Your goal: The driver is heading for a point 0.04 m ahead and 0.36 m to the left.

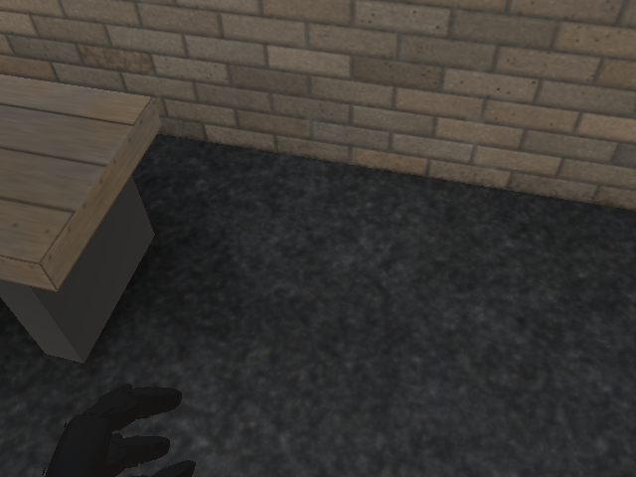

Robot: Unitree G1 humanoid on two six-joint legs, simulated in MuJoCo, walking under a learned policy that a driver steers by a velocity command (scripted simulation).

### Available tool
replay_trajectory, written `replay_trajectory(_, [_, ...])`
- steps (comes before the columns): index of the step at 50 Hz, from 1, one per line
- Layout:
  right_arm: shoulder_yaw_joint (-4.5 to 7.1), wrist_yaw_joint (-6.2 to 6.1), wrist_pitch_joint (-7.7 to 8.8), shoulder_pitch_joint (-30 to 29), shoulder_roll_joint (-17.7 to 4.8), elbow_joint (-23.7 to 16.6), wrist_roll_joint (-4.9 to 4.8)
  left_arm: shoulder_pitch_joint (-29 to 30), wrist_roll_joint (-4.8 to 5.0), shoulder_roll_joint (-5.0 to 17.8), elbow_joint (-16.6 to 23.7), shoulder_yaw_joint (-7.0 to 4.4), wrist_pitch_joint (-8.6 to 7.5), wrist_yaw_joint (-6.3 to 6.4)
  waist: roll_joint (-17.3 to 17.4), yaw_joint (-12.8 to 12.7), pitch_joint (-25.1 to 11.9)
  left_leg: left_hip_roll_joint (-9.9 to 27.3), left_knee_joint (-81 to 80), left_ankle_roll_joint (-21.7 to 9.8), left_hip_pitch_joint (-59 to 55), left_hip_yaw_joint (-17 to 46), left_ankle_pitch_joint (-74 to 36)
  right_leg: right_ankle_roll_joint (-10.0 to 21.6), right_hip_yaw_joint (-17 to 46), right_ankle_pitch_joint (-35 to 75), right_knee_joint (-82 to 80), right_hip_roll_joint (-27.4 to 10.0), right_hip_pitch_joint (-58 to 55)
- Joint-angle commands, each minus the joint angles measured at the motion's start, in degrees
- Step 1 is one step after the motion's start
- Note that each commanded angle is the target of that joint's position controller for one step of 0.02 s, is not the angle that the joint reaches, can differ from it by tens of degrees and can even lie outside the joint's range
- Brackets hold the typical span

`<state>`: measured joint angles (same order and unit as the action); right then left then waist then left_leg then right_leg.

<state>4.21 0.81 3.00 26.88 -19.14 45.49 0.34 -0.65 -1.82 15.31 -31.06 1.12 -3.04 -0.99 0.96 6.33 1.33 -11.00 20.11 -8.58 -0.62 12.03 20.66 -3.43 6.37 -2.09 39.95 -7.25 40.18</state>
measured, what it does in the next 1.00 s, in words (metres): walks ahead, turning left: right foot, then left foot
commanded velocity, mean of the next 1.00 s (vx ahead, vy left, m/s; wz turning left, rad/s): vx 0.42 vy -0.04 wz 0.54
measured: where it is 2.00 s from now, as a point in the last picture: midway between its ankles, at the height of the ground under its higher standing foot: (286, 373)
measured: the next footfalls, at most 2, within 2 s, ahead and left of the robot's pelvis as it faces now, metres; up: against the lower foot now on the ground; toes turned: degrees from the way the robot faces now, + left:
right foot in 0.08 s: +0.28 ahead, -0.19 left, +0.00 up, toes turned +9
left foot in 0.48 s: +0.57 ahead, +0.09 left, +0.00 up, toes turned +14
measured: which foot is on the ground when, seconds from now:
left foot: down 0.00-0.08, up 0.10-0.46, down 0.48-0.96, up 0.98-1.00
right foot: up 0.00-0.06, down 0.08-0.48, up 0.50-0.94, down 0.96-1.00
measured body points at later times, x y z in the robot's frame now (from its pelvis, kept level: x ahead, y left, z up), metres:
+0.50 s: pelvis +0.41 -0.01 -0.02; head +0.44 +0.01 +0.43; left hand +0.27 +0.23 -0.15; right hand +0.72 -0.13 -0.08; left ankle +0.53 +0.08 -0.73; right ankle +0.25 -0.19 -0.70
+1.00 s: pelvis +0.49 -0.06 +0.00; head +0.52 -0.04 +0.45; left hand +0.47 +0.25 -0.10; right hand +0.73 -0.26 -0.12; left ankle +0.52 +0.08 -0.71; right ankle +0.57 -0.14 -0.73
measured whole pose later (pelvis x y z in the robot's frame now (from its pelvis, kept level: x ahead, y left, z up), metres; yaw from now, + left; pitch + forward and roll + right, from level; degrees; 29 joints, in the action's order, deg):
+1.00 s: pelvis +0.49 -0.06 +0.00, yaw +34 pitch +1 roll +0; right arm 5.5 0.0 -2.3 14.1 -18.1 44.5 1.2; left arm -8.2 -0.7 16.7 -43.4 -0.6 2.8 3.4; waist 0.8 2.3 3.0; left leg -9.3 38.4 0.0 26.5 12.1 19.3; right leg 0.6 2.9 -13.5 29.0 1.8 16.0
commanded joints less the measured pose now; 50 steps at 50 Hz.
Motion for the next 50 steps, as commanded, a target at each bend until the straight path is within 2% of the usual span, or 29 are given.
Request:
replay_trajectory(1, [2.80,-0.21,1.21,-5.2,-10.2,-4.9,-0.14,-0.4,0.51,6.6,2.2,-1.93,-0.56,0.19,1.1,-3.9,0.3,11.9,-3.1,-4.4,15.0,12.9,-26.5,1.0,-4.3,2.8,-7.5,5.3,-23.3])
replay_trajectory(2, [3.07,-0.25,1.12,-5.2,-11.4,-4.8,0.20,-4.6,0.48,8.7,1.0,-2.88,-0.83,0.73,0.8,-6.0,-2.7,11.7,3.6,-3.1,12.3,12.8,-34.2,1.6,-4.7,-2.6,-8.4,7.2,-28.3])
replay_trajectory(3, [3.31,0.01,1.14,-6.6,-12.9,-4.7,0.45,-13.8,0.28,11.1,-1.2,-4.13,-1.20,1.47,-1.4,-11.7,-8.0,9.6,16.2,-1.3,12.9,10.1,-39.1,2.2,-5.7,-7.8,-9.0,8.2,-38.7])
replay_trajectory(4, [2.65,0.23,1.77,-9.3,-10.7,-5.7,0.60,-26.4,-0.61,14.5,-3.3,-5.65,-1.57,2.77,-2.7,-18.2,-14.4,7.0,33.4,0.2,21.6,7.1,-33.7,3.5,-1.3,-16.7,-6.4,2.4,-53.6])
replay_trajectory(5, [0.00,-0.24,2.39,-10.2,-0.5,-8.5,0.19,-34.9,-2.62,18.9,-4.7,-6.68,-1.80,3.73,-17.2,-18.6,-19.8,1.9,53.2,0.6,36.3,1.1,9.5,5.1,20.7,-37.8,-13.2,-14.6,-65.5])
replay_trajectory(6, [-1.05,-0.26,2.17,-4.7,-0.9,-10.8,-1.27,-27.6,-2.28,21.0,-4.1,-7.49,-1.62,3.10,-28.1,-11.4,-23.6,2.5,62.2,0.8,46.1,-2.6,7.8,10.5,50.7,-45.3,-26.4,-21.0,-64.0])
replay_trajectory(7, [-0.86,-0.51,1.12,-8.9,-4.2,-8.6,0.73,-20.1,-1.70,14.0,-2.7,-6.50,-1.34,2.66,-15.0,-10.9,-13.5,7.8,63.4,0.5,48.5,-4.1,0.7,11.5,42.9,-51.0,-26.9,-17.2,-55.0])
replay_trajectory(9, [-1.02,1.23,0.39,-13.9,-3.7,-8.7,2.10,-17.7,-1.57,8.5,-5.0,-5.28,-1.30,1.77,-5.0,-9.6,-4.7,11.5,56.9,1.6,44.6,-5.9,-4.6,10.3,23.4,-32.7,-25.7,-11.0,-41.9])
replay_trajectory(12, [-2.19,2.86,-1.12,-16.6,-0.4,-10.6,2.38,-21.4,-0.49,6.0,-10.4,-4.40,-3.19,0.72,-6.8,-7.2,-0.1,12.3,51.4,2.7,43.6,-4.1,-3.2,10.2,11.9,-17.2,-27.8,-7.7,-35.2])
replay_trajectory(15, [-2.81,2.58,-1.00,-22.1,-0.6,-13.5,2.52,-20.9,0.46,6.6,-12.3,-4.28,-4.51,-0.19,-5.3,-5.6,3.1,10.3,40.7,4.4,43.8,-6.8,-7.4,10.6,-0.2,20.5,-28.5,-6.7,-33.5])
replay_trajectory(17, [-3.92,3.40,-0.12,-23.9,0.5,-14.1,2.42,-16.4,0.98,7.2,-12.3,-4.20,-4.55,-0.57,-6.6,-4.1,2.0,9.9,22.5,4.9,30.8,-11.5,-17.5,7.9,-9.6,25.8,-29.9,-1.6,-27.4])
replay_trajectory(19, [-4.02,4.05,0.06,-24.9,0.5,-13.0,2.11,-19.2,1.54,9.7,-13.9,-4.53,-4.39,-0.53,-7.2,-5.0,0.3,7.5,16.5,4.5,19.5,-14.8,-23.5,7.6,-10.4,28.0,-30.2,-2.0,-25.7])
replay_trajectory(22, [-3.13,2.53,0.36,-13.4,-1.9,-7.8,3.00,-20.5,2.33,12.2,-15.3,-4.90,-3.11,0.55,-6.5,-0.2,-4.2,5.1,9.4,1.6,8.7,-14.3,-25.4,6.3,-12.1,40.1,-14.3,-2.1,-32.4])
replay_trajectory(23, [-2.56,1.93,0.85,-7.9,-3.3,-5.2,3.74,-21.8,2.52,11.8,-15.6,-4.67,-2.70,1.03,-5.6,1.5,-6.4,6.6,6.4,0.8,2.4,-12.5,-29.1,5.3,-12.9,34.7,-4.0,-0.6,-30.9])
replay_trajectory(24, [-1.89,0.54,2.20,-5.2,-6.5,-6.2,5.33,-28.4,3.19,10.3,-17.9,-4.55,-0.27,1.26,-0.7,1.7,-11.1,22.6,8.3,3.4,-11.1,1.5,-62.3,3.9,-16.9,-14.7,12.5,7.8,-21.2])
replay_trajectory(25, [-0.48,-1.45,1.35,-0.4,-12.5,-6.3,3.56,-39.8,3.47,6.7,-17.4,-4.23,1.75,1.69,8.4,-3.5,-24.6,42.2,16.1,-3.3,-25.6,24.8,-113.0,2.7,-7.7,-36.2,34.5,11.9,-12.5])
replay_trajectory(26, [0.03,-2.52,0.72,-1.6,-11.3,-6.5,-1.31,-38.5,2.22,9.2,-18.9,-4.51,2.74,1.75,4.0,-2.2,-32.9,39.6,14.1,-6.9,-22.3,20.7,-113.3,3.3,3.5,-28.7,37.0,12.0,-16.7])
replay_trajectory(27, [-0.47,-3.12,0.44,-8.2,-8.5,-7.3,-2.26,-33.0,2.32,9.4,-18.3,-4.59,3.43,1.73,3.3,-4.4,-25.4,35.1,10.2,-7.3,-13.4,13.6,-94.0,3.0,3.1,-24.8,35.9,10.2,-15.3])
replay_trajectory(28, [-1.76,-2.98,0.22,-13.2,-4.1,-7.2,-1.56,-28.8,1.68,9.0,-18.2,-4.33,3.87,1.84,2.6,-5.9,-17.1,30.3,7.2,-5.6,-5.6,8.7,-77.8,2.8,1.3,-22.7,31.2,7.8,-13.5])
replay_trajectory(30, [-3.72,-2.56,0.40,-15.7,0.9,-6.6,-0.54,-26.3,0.48,7.8,-19.0,-3.94,5.59,1.78,4.0,-7.3,-9.0,24.8,3.0,-3.2,5.0,3.2,-66.9,2.3,-0.3,-20.5,23.5,6.8,-16.2])
replay_trajectory(32, [-2.85,-1.67,1.03,-13.3,-2.3,-5.0,0.07,-23.9,-0.43,6.2,-17.6,-3.88,7.23,1.95,5.1,-8.1,-9.0,22.5,1.6,-3.4,9.3,3.7,-64.3,1.9,-3.1,-19.4,20.9,8.4,-19.2])
replay_trajectory(34, [-1.47,-1.25,1.00,-12.6,-5.0,-4.5,0.29,-21.8,-0.19,5.3,-16.4,-3.77,8.15,2.26,5.4,-8.8,-9.8,21.5,1.2,-3.8,11.5,4.6,-58.5,1.4,-3.5,-19.3,19.9,9.1,-18.8])
replay_trajectory(39, [0.57,-1.34,-2.01,-13.0,-6.4,-5.3,0.45,-13.1,0.20,5.9,-12.6,-3.93,9.49,2.75,7.5,-7.9,-5.7,17.9,-3.7,-2.5,19.8,11.1,-17.8,0.5,-2.9,-17.8,13.8,9.5,-16.7])
replay_trajectory(42, [1.71,-1.12,-3.17,-12.5,-6.9,-5.1,0.95,-9.8,0.89,5.9,-11.1,-3.60,8.56,3.10,9.3,-6.6,-3.6,16.5,-5.1,-2.1,20.3,15.5,-4.9,0.6,-2.4,-18.5,7.5,10.4,-17.6])
replay_trajectory(46, [2.72,-0.14,-4.78,-13.8,-6.4,-4.4,0.77,-14.9,2.32,7.2,-11.5,-3.57,5.45,4.37,10.9,-8.6,-4.4,13.2,-0.9,1.5,21.8,17.3,-14.3,2.3,-3.6,-17.1,-11.2,11.9,-30.2])
replay_trajectory(47, [2.52,-0.37,-4.83,-13.5,-5.2,-4.4,0.16,-16.8,1.97,8.7,-11.9,-3.98,4.80,4.89,8.1,-9.4,-3.8,10.6,1.0,4.4,25.1,16.4,-6.8,3.4,-2.1,-16.4,-19.8,9.0,-35.0])
replay_trajectory(48, [1.78,-0.70,-4.71,-10.7,-1.3,-5.4,0.03,-16.1,1.24,13.3,-11.2,-4.69,4.86,5.38,-6.7,-6.6,-4.4,5.4,12.6,7.5,31.0,9.1,10.3,6.9,11.3,-28.1,-28.3,-4.4,-38.8])
replay_trajectory(49, [1.97,-1.24,-4.44,-10.8,-1.5,-6.0,0.55,-7.8,0.55,17.6,-8.2,-5.42,5.25,5.14,-16.7,-5.7,-0.6,-2.3,27.7,8.9,40.4,-5.0,12.7,12.6,25.0,-32.8,-33.3,-16.2,-32.7])
replay_trajectory(50, [2.94,-1.19,-4.45,-14.0,-6.7,-6.1,2.14,-8.1,0.25,14.4,-8.7,-5.15,5.45,4.63,-10.8,-6.0,1.2,5.7,35.6,9.6,37.2,-5.6,8.2,15.2,21.4,-29.0,-32.9,-17.2,-25.3])
Keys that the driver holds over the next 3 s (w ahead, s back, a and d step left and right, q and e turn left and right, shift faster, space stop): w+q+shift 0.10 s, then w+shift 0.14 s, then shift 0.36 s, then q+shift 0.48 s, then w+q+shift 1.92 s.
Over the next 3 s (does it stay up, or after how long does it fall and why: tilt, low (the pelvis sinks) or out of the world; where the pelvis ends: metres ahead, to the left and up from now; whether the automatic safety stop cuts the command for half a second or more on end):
stays up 0.28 0.31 -0.01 its command is cut before an obstacle after 1.1 s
